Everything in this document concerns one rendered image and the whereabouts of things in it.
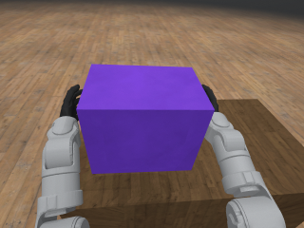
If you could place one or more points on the robot left upper arm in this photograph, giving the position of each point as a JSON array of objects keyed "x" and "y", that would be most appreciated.
[{"x": 73, "y": 222}]

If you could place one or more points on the carton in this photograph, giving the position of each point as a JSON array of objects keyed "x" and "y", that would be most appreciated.
[{"x": 143, "y": 118}]

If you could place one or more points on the pedestal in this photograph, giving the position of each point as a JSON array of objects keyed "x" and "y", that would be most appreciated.
[{"x": 196, "y": 198}]

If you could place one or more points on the right robot forearm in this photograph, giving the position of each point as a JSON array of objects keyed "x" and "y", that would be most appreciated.
[{"x": 240, "y": 177}]

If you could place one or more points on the robot right hand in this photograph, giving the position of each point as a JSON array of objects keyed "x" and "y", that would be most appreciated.
[{"x": 211, "y": 96}]

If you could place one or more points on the left robot forearm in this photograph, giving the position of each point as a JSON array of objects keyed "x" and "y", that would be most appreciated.
[{"x": 61, "y": 191}]

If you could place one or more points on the robot left hand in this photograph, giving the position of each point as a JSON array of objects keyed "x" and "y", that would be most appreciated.
[{"x": 68, "y": 108}]

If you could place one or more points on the robot right upper arm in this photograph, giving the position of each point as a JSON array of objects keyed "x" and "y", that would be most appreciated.
[{"x": 253, "y": 212}]

